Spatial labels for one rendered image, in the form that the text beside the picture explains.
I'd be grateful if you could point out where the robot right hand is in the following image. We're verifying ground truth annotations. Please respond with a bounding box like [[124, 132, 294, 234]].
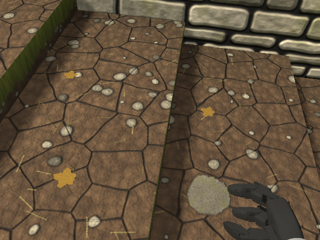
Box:
[[223, 181, 304, 240]]

